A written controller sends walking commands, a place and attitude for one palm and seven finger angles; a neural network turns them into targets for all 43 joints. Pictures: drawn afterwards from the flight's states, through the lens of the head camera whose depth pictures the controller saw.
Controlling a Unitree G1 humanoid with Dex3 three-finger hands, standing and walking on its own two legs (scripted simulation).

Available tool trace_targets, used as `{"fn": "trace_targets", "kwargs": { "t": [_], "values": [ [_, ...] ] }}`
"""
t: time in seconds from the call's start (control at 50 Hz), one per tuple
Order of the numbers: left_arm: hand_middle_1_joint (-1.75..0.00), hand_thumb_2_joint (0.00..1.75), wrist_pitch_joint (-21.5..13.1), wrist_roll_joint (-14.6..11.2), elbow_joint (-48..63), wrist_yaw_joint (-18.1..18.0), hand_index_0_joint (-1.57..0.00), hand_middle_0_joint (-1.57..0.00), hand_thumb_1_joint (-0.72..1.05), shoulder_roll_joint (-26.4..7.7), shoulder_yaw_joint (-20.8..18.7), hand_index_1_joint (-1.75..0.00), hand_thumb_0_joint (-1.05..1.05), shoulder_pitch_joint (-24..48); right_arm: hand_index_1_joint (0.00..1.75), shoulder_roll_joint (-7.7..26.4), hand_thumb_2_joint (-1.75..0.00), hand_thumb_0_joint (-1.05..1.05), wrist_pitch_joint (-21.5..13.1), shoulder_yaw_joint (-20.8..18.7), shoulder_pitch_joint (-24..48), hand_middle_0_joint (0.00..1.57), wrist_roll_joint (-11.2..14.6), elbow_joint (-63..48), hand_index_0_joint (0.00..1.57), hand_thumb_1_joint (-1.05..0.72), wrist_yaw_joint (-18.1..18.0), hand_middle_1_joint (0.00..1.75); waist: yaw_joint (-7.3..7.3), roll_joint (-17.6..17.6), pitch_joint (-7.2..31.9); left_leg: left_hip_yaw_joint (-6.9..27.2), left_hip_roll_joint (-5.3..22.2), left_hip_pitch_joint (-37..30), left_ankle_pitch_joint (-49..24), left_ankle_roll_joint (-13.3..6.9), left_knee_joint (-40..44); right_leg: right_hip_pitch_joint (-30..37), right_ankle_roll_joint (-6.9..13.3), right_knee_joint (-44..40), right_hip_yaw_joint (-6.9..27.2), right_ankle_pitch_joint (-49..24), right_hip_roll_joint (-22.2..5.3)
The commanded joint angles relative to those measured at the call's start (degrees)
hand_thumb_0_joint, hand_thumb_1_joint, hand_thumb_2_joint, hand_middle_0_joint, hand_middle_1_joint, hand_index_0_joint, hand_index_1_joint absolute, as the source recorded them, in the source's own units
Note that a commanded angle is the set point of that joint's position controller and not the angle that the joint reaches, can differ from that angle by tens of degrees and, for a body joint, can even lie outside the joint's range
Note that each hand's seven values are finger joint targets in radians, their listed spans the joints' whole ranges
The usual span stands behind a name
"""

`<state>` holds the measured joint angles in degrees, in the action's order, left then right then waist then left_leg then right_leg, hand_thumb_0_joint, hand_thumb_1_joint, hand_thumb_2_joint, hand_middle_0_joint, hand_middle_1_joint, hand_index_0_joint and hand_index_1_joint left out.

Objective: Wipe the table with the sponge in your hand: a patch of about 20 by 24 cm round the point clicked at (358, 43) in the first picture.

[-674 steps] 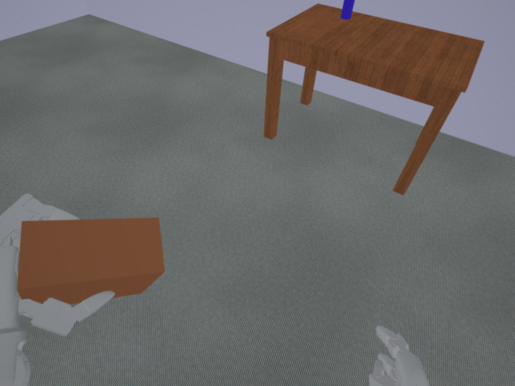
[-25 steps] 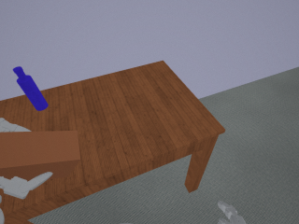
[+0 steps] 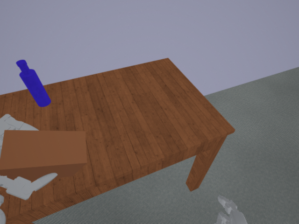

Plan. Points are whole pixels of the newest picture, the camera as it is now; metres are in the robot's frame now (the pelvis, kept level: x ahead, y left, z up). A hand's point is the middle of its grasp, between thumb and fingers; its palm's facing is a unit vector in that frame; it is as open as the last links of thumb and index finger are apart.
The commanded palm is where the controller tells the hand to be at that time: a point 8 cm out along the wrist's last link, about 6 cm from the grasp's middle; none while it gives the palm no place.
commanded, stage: shuffle to correct the standing spot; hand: left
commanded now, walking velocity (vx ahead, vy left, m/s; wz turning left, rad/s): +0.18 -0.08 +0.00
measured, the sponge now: (57, 156) +0.22 +0.22 +0.14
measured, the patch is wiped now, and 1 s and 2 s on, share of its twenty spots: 0.00 0.00 0.00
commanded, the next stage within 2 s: none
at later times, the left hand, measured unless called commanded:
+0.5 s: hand (45, 146) +0.23 +0.24 +0.15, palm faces +0.39 -0.82 -0.42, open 10.8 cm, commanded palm +0.19 +0.26 +0.19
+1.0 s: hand (48, 143) +0.24 +0.23 +0.16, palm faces +0.40 -0.83 -0.38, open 10.8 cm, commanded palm +0.18 +0.26 +0.19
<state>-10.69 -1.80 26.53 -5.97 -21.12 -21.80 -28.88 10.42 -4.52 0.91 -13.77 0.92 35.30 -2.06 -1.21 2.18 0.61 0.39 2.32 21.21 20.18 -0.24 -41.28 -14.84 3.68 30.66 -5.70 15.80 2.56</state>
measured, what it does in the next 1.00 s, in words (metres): stands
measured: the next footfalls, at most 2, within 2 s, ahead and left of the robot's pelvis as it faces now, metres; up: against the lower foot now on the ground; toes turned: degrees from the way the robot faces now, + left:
none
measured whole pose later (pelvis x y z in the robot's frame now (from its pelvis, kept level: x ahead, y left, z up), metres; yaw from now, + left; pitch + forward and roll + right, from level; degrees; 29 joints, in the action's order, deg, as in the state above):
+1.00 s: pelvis +0.03 -0.02 +0.00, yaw +1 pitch -1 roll -1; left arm -7.2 -3.2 25.8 -6.6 -20.4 -20.5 -27.0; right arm 11.2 -2.3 0.9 -12.5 0.7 35.0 -3.6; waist -0.1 0.2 -0.9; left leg 0.6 3.1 14.2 17.4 1.7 -33.1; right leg -11.8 4.1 30.3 -4.2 17.3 3.6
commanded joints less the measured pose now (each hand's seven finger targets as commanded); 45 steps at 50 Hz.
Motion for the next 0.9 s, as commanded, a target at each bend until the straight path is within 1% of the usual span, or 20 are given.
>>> {"fn": "trace_targets", "kwargs": {
  "t": [0.0, 0.02, 0.04, 0.06, 0.08, 0.1, 0.14, 0.2, 0.24, 0.28, 0.32, 0.34, 0.38, 0.44, 0.5, 0.6, 0.68, 0.78, 0.84, 0.88],
  "values": [
    [-1.6, 1.3, -2.2, -0.4, 13.6, -2.2, -1.2, -1.2, 0.1, -9.7, -3.0, -1.6, 0.0, 18.2, 0.3, 7.4, -0.9, 0.0, -4.0, -2.2, 8.0, 0.2, -0.3, -7.2, 0.2, -0.9, -1.1, 0.3, 2.37, -7.2, 0.5, -0.6, 0.6, -1.2, -0.3, -1.0, 2.1, -3.3, 8.0, -13.5, 21.2, 3.6, -17.7],
    [-1.6, 1.3, -2.4, -0.1, 13.4, -2.3, -1.2, -1.2, 0.1, -9.9, -2.7, -1.6, 0.0, 19.0, 0.3, 6.2, -0.9, 0.0, -4.3, -1.5, 8.4, 0.2, -0.8, -6.8, 0.2, -0.9, -1.6, 0.3, 2.38, -4.5, 0.9, -2.5, -1.1, -7.6, -2.6, -1.1, 8.8, -5.1, 4.6, -10.0, 14.2, 2.1, -13.1],
    [-1.6, 1.3, -2.7, -0.1, 13.8, -2.3, -1.2, -1.2, 0.1, -10.0, -2.7, -1.6, 0.0, 19.0, 0.3, 6.5, -0.9, 0.0, -4.6, -1.7, 8.1, 0.2, -1.1, -6.9, 0.2, -0.9, -2.1, 0.3, 2.16, -1.3, 2.2, -1.7, -1.7, -10.8, -5.6, -1.3, 14.0, -3.5, 2.3, -4.6, 9.2, -0.3, -9.1],
    [-1.6, 1.3, -2.9, 0.1, 14.8, -2.4, -1.2, -1.2, 0.1, -10.2, -3.1, -1.6, 0.0, 18.6, 0.3, 7.8, -0.9, 0.0, -5.0, -2.3, 8.2, 0.2, -1.3, -7.4, 0.2, -0.9, -2.2, 0.3, 1.54, 4.5, 3.4, 5.8, 2.9, -14.3, -10.2, -3.1, 18.0, -5.0, 0.1, 1.3, 6.8, -0.9, -5.8],
    [-1.6, 1.3, -3.2, 0.6, 17.0, -2.6, -1.2, -1.2, 0.1, -10.1, -2.7, -1.6, 0.0, 19.6, 0.3, 8.6, -0.9, 0.0, -5.0, -2.8, 8.4, 0.2, -1.1, -8.4, 0.2, -0.9, -2.1, 0.3, 1.15, 9.3, 3.9, 15.7, 9.6, -16.0, -13.5, -5.9, 21.0, -7.4, -1.9, 6.0, 4.6, 0.2, -2.5],
    [-1.6, 1.3, -3.5, 1.1, 18.5, -2.5, -1.2, -1.2, 0.1, -12.1, -3.5, -1.6, 0.0, 20.1, 0.3, 7.8, -0.9, 0.0, -5.0, -2.8, 9.5, 0.2, -1.1, -8.8, 0.2, -0.9, -2.2, 0.3, 0.84, 10.2, 4.0, 19.3, 13.0, -16.4, -17.1, -8.0, 23.8, -8.7, -2.6, 9.8, 4.5, 5.0, -1.8],
    [-1.6, 1.3, -3.5, 0.6, 20.9, -2.0, -1.2, -1.2, 0.1, -12.3, -4.5, -1.6, 0.0, 18.0, 0.3, 7.2, -0.9, 0.0, -4.8, -2.6, 9.1, 0.2, -1.9, -8.9, 0.2, -0.9, -1.8, 0.3, 1.28, 13.6, 2.2, 21.4, 13.8, -10.4, -15.0, -9.5, 25.8, -6.3, -2.3, 11.2, 4.8, 10.9, -2.5],
    [-1.6, 1.3, -4.2, 0.3, 22.4, -1.8, -1.2, -1.2, 0.1, -12.5, -7.3, -1.6, 0.0, 8.1, 0.3, 7.5, -0.9, 0.0, -5.5, -2.9, 7.7, 0.2, -1.2, -9.6, 0.2, -0.9, -0.7, 0.3, 0.52, 12.8, 6.7, 10.6, 9.7, -13.0, -27.4, -6.4, 19.0, 0.4, -2.0, -1.9, 2.4, 2.6, -1.7],
    [-1.6, 1.3, -4.4, -0.4, 19.4, -1.6, -1.2, -1.2, 0.1, -11.3, -7.8, -1.6, 0.0, 2.6, 0.3, 7.7, -0.9, 0.0, -4.6, -2.9, 6.9, 0.2, -0.8, -10.2, 0.2, -0.9, 0.0, 0.3, 0.87, 9.7, 9.3, 6.9, 7.0, -9.0, -28.1, -3.5, 13.7, 8.8, -1.7, -9.9, 1.7, -7.1, -1.2],
    [-1.6, 1.3, -3.7, -0.9, 14.5, -1.4, -1.2, -1.2, 0.1, -10.4, -8.6, -1.6, 0.0, -0.9, 0.3, 7.6, -0.9, 0.0, -3.6, -3.2, 5.9, 0.2, -0.4, -10.1, 0.2, -0.9, 0.4, 0.3, 1.55, 2.8, 11.5, 2.2, 3.6, -3.7, -20.1, -1.6, 10.0, 15.3, 0.1, -8.1, 4.6, -15.1, -3.9],
    [-1.6, 1.3, -2.0, -2.2, 9.6, -1.0, -1.2, -1.2, 0.1, -7.9, -7.7, -1.6, 0.0, -5.5, 0.3, 7.9, -0.9, 0.0, -2.5, -4.1, 4.3, 0.2, 0.2, -10.3, 0.2, -0.9, 0.2, 0.3, 2.36, -5.9, 11.6, -0.1, 0.5, -2.5, -14.0, -0.5, 6.1, 12.8, 3.5, -6.6, 12.3, -18.3, -8.3],
    [-1.6, 1.3, -1.4, -2.6, 9.5, -1.2, -1.2, -1.2, 0.1, -8.6, -8.1, -1.6, 0.0, -4.4, 0.3, 7.7, -0.9, 0.0, -1.9, -3.9, 4.6, 0.2, 0.4, -10.6, 0.2, -0.9, 0.0, 0.3, 2.47, -7.8, 10.3, -1.4, -0.2, -3.2, -12.1, -0.4, 5.0, 9.8, 4.2, -7.2, 14.3, -18.7, -9.9],
    [-1.6, 1.3, -0.9, -2.7, 9.3, -1.4, -1.2, -1.2, 0.1, -9.1, -7.7, -1.6, 0.0, -0.3, 0.3, 7.4, -0.9, 0.0, -1.4, -3.3, 5.7, 0.2, 0.3, -10.1, 0.2, -0.9, -0.5, 0.3, 2.66, -7.0, 8.0, -1.9, -0.2, -5.9, -9.5, -0.7, 7.1, 4.5, 3.4, -7.8, 14.0, -14.9, -10.0],
    [-1.6, 1.3, -0.9, -2.1, 11.1, -1.3, -1.2, -1.2, 0.1, -9.0, -5.2, -1.6, 0.0, 7.1, 0.3, 7.7, -0.9, 0.0, -1.6, -2.7, 8.8, 0.2, -0.3, -10.0, 0.2, -0.9, -1.8, 0.3, 2.14, -0.8, 4.9, 3.1, 4.2, -10.2, -18.5, -2.8, 13.1, 0.6, -1.1, -4.2, 8.4, -14.6, -4.6],
    [-1.6, 1.3, -1.1, -1.2, 16.4, -1.6, -1.2, -1.2, 0.1, -10.3, -3.5, -1.6, 0.0, 16.2, 0.3, 7.3, -0.9, 0.0, -2.3, -2.4, 10.5, 0.2, -0.3, -9.5, 0.2, -0.9, -2.4, 0.3, 1.91, 2.4, 3.8, 3.3, 4.4, -9.2, -19.3, -3.4, 13.5, 3.0, -1.4, -5.0, 8.6, -16.0, -4.4],
    [-1.6, 1.3, -1.2, -1.2, 18.3, -2.4, -1.2, -1.2, 0.1, -10.7, -4.3, -1.6, 0.0, 12.1, 0.3, 7.6, -0.9, 0.0, -3.0, -3.2, 9.5, 0.2, -0.4, -9.4, 0.2, -0.9, -1.6, 0.3, 1.53, 2.6, 6.2, 1.3, 1.4, -9.7, -17.3, -2.5, 9.7, 5.6, 0.7, -7.4, 11.4, -15.9, -6.9],
    [-1.6, 1.3, -1.5, -2.0, 16.8, -2.6, -1.2, -1.2, 0.1, -10.3, -6.1, -1.6, 0.0, 5.9, 0.3, 7.2, -0.9, 0.0, -1.9, -3.2, 8.4, 0.2, -0.4, -10.2, 0.2, -0.9, -1.1, 0.3, 1.54, 0.4, 5.8, -0.2, -0.1, -7.2, -12.0, -1.8, 7.3, 5.4, 2.6, -9.2, 13.6, -9.4, -9.1],
    [-1.6, 1.3, -1.1, -2.6, 12.5, -2.1, -1.2, -1.2, 0.1, -10.2, -7.5, -1.6, 0.0, 2.3, 0.3, 7.0, -0.9, 0.0, -0.5, -2.8, 8.3, 0.2, -0.2, -10.7, 0.2, -0.9, -1.4, 0.3, 1.82, -0.7, 4.9, 0.6, 1.4, -6.8, -12.5, -2.4, 9.1, 4.7, 0.9, -8.3, 11.7, -9.6, -7.1],
    [-1.6, 1.3, -0.9, -2.5, 11.9, -1.8, -1.2, -1.2, 0.1, -9.6, -6.3, -1.6, 0.0, 4.4, 0.3, 7.4, -0.9, 0.0, -0.7, -2.7, 8.4, 0.2, -0.3, -10.6, 0.2, -0.9, -1.7, 0.3, 1.94, -1.4, 4.8, 2.4, 2.7, -7.9, -14.3, -2.9, 11.5, 4.1, -0.1, -6.5, 9.6, -10.6, -5.7],
    [-1.6, 1.3, -0.7, -2.1, 11.5, -1.8, -1.2, -1.2, 0.1, -8.9, -5.0, -1.6, 0.0, 6.0, 0.3, 7.6, -0.9, 0.0, -0.9, -2.8, 8.3, 0.2, -0.2, -10.5, 0.2, -0.9, -1.7, 0.3, 1.85, -1.8, 4.5, 1.9, 2.4, -7.4, -12.1, -3.1, 10.8, 3.9, -0.2, -7.2, 10.5, -9.0, -5.8]
  ]
}}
